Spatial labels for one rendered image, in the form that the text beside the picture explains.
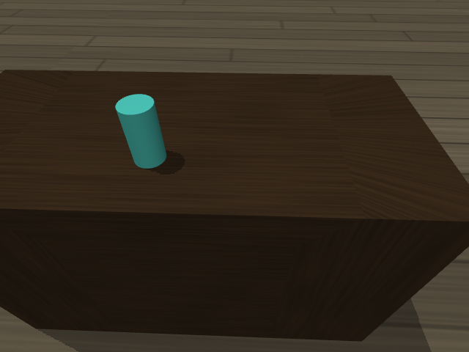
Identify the can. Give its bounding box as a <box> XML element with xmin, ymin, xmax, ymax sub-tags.
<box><xmin>115</xmin><ymin>94</ymin><xmax>166</xmax><ymax>169</ymax></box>

